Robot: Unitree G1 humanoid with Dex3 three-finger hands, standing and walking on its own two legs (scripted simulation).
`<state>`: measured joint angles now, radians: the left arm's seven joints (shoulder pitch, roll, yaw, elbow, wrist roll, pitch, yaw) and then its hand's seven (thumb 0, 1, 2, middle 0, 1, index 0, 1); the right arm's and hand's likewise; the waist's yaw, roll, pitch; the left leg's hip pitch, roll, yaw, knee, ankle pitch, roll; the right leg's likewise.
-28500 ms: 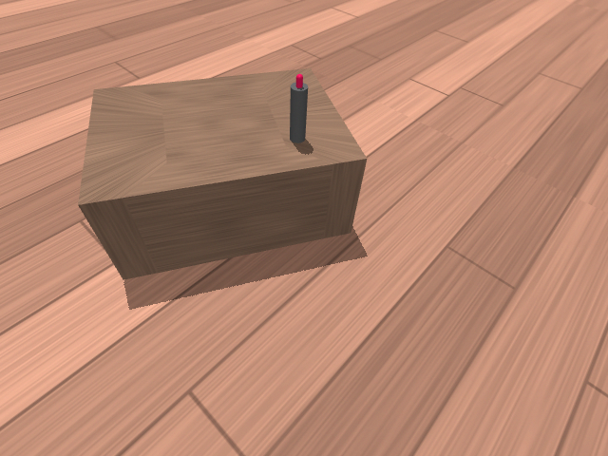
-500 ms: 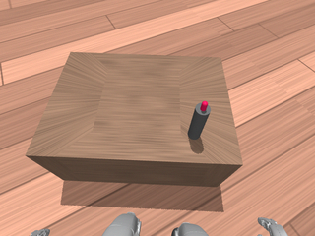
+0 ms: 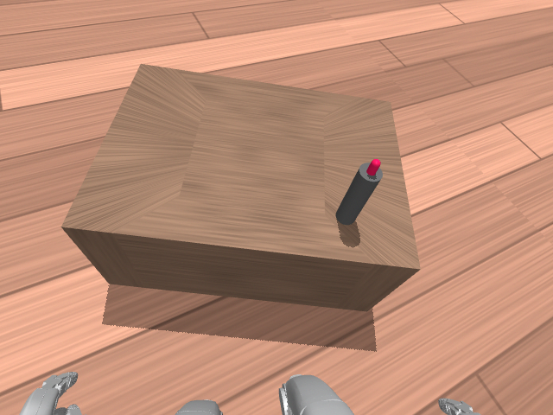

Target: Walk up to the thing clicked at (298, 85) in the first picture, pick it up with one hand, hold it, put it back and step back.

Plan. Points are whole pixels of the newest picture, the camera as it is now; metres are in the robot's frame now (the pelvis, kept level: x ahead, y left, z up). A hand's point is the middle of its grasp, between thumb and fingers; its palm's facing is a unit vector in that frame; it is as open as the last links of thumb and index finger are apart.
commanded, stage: step back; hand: right
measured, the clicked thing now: (359, 191) +0.63 -0.24 -0.23
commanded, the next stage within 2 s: none
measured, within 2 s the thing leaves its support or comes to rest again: neither
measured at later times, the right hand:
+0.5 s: hand out of the picture -0.05 -0.27 -0.16, palm faces +0.00 +0.92 -0.39, open 7.4 cm
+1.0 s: hand out of the picture -0.17 -0.29 -0.15, palm faces +0.06 +0.90 -0.44, open 7.4 cm
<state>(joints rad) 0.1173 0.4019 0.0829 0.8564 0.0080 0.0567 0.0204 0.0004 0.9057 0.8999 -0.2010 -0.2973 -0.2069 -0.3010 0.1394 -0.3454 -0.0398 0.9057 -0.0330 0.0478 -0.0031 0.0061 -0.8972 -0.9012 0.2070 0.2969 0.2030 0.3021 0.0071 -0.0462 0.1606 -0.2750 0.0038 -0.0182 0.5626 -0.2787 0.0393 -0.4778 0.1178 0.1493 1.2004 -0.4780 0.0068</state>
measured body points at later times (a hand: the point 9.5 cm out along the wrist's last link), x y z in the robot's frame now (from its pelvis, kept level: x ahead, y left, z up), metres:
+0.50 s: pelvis -0.12 +0.01 -0.01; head -0.06 +0.00 +0.43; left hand +0.02 +0.31 -0.11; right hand -0.05 -0.31 -0.14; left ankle -0.16 +0.14 -0.70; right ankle -0.07 -0.12 -0.74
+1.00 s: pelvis -0.29 +0.00 -0.02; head -0.22 +0.00 +0.42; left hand -0.18 +0.32 -0.15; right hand -0.17 -0.33 -0.12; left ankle -0.16 +0.13 -0.74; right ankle -0.34 -0.12 -0.74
